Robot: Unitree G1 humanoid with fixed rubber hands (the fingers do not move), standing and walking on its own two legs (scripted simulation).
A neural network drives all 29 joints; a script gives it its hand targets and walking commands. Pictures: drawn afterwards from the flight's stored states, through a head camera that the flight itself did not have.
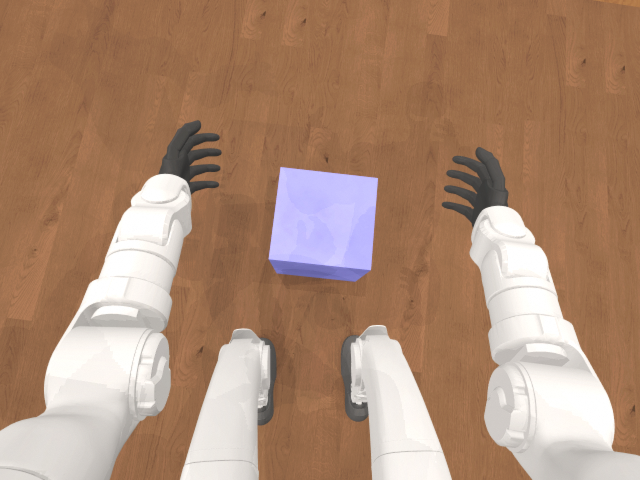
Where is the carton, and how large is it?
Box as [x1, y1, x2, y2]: [269, 167, 377, 281]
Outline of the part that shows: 281,167 269,252 269,260 276,272 355,281 370,270 377,178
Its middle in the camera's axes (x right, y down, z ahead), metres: +0.00 -0.02 +0.94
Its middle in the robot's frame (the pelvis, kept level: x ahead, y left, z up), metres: +0.48 -0.04 -0.53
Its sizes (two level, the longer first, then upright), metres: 0.210 0.200 0.250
